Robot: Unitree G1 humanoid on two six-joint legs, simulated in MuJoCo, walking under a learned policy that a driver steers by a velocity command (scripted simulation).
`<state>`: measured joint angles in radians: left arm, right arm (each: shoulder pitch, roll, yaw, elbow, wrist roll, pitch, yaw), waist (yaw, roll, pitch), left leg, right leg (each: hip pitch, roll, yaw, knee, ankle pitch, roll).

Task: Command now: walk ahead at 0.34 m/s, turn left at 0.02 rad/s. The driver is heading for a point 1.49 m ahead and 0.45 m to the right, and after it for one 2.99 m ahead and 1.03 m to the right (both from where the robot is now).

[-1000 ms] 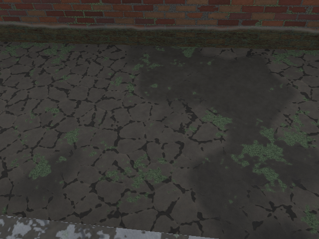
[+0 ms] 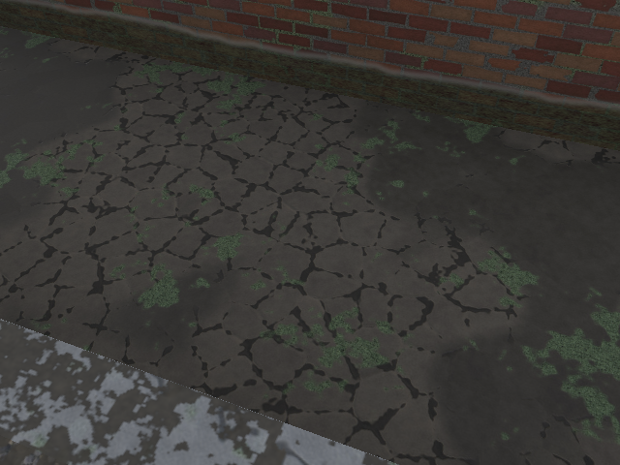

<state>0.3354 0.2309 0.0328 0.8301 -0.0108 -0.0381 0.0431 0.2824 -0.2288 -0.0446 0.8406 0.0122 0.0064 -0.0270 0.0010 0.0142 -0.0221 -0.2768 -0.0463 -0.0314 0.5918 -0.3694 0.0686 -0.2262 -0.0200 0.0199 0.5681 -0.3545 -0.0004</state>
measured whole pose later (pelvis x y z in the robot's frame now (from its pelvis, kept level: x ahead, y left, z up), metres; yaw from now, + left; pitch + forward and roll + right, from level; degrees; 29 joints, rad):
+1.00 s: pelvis +0.30 -0.03 +0.00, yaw -20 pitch +0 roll -1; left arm 0.22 0.23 0.01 0.61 0.02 0.08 0.00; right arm 0.07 -0.23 0.01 0.62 -0.04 0.05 -0.03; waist 0.06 0.04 0.00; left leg -0.44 0.00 -0.05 0.74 -0.29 -0.08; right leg -0.31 0.20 0.19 0.54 -0.21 -0.07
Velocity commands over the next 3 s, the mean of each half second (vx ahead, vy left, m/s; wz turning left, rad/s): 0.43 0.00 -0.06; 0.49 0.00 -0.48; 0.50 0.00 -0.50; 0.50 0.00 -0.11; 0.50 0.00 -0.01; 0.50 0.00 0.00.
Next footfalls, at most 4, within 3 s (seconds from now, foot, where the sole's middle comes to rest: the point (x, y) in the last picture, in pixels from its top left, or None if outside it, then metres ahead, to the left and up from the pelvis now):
0.54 right None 0.35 -0.12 -0.77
1.02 left None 0.41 0.03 -0.77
1.38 right None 0.31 -0.14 -0.77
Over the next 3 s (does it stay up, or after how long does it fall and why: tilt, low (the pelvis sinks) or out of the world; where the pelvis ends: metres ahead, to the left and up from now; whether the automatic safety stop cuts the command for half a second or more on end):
stays up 0.33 -0.06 -0.01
